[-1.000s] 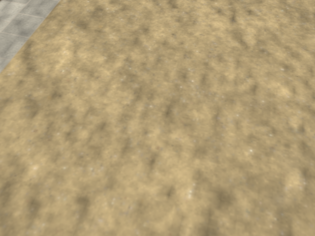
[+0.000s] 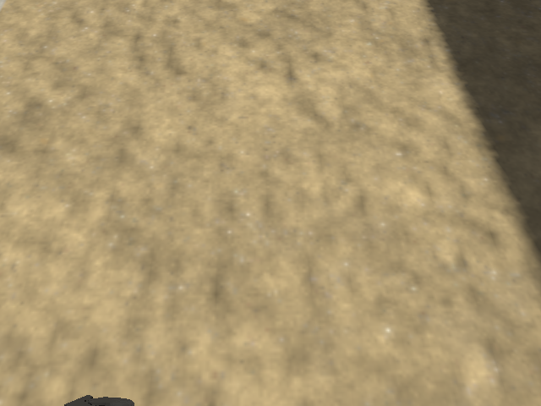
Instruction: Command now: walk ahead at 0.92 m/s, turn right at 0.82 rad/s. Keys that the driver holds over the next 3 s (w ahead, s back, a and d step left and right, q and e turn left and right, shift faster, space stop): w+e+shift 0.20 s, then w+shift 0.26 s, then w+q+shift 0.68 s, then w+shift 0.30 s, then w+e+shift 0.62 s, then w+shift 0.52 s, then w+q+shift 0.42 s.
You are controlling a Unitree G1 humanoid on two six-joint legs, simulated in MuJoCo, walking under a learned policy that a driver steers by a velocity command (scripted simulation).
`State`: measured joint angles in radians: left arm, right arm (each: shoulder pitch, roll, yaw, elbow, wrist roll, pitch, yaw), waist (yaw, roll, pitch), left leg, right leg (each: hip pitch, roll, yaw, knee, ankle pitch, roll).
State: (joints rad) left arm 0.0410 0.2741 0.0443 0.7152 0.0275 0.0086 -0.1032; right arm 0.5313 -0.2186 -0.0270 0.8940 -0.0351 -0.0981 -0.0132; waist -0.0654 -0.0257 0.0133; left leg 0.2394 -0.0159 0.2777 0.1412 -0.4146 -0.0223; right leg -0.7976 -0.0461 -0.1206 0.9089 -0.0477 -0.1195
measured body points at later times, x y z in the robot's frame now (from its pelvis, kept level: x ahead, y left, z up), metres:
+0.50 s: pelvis +0.45 -0.06 +0.00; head +0.49 -0.08 +0.45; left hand +0.48 +0.22 -0.12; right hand +0.63 -0.33 -0.07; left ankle +0.71 -0.01 -0.68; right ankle +0.23 -0.04 -0.71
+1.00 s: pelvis +0.92 -0.20 +0.00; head +0.96 -0.20 +0.45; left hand +1.23 -0.03 -0.03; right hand +0.83 -0.48 -0.12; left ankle +0.71 -0.06 -0.69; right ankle +1.04 -0.35 -0.72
